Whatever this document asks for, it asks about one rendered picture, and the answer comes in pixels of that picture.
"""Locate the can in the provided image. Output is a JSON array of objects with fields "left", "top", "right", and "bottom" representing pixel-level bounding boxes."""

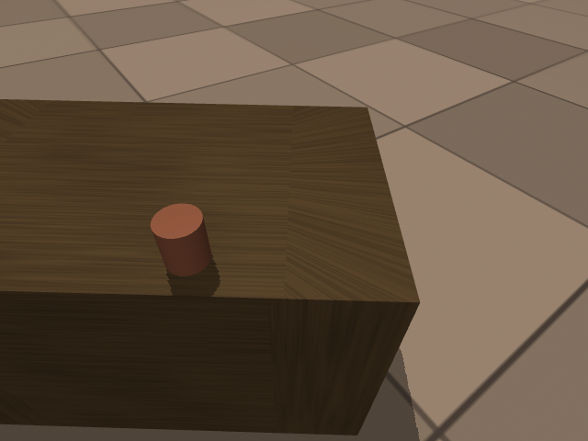
[{"left": 151, "top": 203, "right": 211, "bottom": 277}]

